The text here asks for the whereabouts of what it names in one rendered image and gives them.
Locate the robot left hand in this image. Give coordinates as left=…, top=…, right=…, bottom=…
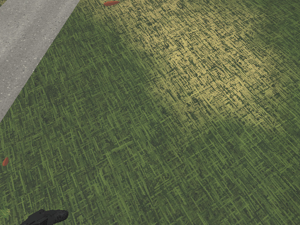
left=20, top=209, right=68, bottom=225

